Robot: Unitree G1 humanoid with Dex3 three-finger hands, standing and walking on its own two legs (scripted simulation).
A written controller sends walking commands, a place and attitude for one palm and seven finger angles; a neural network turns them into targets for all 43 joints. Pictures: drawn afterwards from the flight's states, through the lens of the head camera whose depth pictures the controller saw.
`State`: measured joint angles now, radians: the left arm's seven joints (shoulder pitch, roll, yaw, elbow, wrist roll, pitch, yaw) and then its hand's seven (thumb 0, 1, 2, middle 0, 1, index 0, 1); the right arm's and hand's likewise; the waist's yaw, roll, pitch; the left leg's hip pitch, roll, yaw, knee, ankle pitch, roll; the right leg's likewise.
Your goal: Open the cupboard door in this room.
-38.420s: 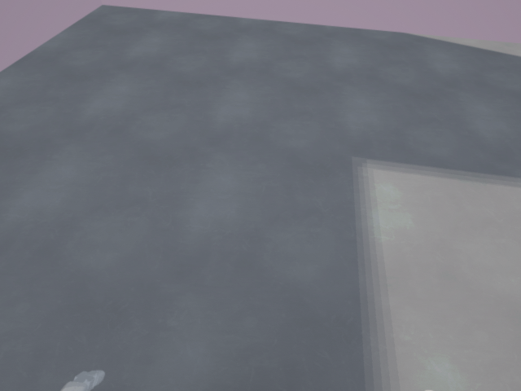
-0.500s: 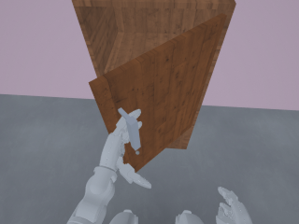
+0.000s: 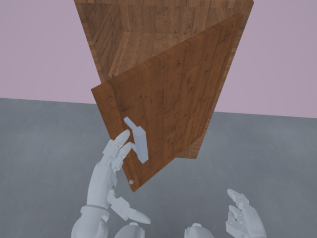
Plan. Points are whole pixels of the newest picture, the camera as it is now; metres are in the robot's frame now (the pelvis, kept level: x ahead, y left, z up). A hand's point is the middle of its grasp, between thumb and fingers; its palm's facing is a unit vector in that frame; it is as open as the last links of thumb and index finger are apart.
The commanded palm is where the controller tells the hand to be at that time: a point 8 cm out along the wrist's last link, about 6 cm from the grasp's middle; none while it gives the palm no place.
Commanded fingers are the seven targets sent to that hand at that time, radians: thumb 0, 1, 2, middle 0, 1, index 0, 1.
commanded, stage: slide the hand sideways off the handle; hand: left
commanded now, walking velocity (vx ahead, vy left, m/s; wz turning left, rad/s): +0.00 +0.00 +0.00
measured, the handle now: (136, 141) +0.33 +0.08 +0.06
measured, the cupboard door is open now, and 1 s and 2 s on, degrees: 46 45 45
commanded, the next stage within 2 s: draw the hand back to the body in 0.46 s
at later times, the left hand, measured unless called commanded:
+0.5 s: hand (103, 198) +0.20 +0.13 +0.05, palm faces -0.03 -1.00 -0.06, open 16.3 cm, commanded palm +0.18 +0.19 +0.05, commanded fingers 0.00 -0.50 0.30 -0.15 -0.30 -0.15 -0.30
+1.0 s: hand (70, 193) +0.19 +0.18 +0.11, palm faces -0.04 -1.00 -0.06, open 16.3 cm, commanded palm +0.17 +0.24 +0.13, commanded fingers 0.00 -0.40 0.34 -0.15 -0.30 -0.15 -0.30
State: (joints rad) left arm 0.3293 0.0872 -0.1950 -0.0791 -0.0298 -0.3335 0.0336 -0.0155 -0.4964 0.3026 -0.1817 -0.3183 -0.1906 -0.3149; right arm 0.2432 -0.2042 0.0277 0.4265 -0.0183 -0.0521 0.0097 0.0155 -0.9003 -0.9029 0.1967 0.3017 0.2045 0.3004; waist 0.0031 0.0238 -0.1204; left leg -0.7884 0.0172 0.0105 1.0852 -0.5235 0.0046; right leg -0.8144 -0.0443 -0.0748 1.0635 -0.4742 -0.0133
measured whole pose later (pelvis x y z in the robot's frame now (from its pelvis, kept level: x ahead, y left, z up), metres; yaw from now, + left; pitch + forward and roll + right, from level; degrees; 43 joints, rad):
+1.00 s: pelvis +0.01 +0.01 +0.02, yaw +0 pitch +8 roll -2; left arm 0.56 0.25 0.10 -0.32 -0.25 -0.20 -0.22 -0.02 -0.49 0.30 -0.15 -0.30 -0.15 -0.30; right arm 0.29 -0.23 0.04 0.42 0.03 -0.13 -0.06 0.02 -0.90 -0.90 0.20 0.30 0.21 0.30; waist 0.02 0.05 -0.13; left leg -0.65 0.03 -0.02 1.01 -0.51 0.01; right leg -0.64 -0.03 -0.10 0.94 -0.44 0.00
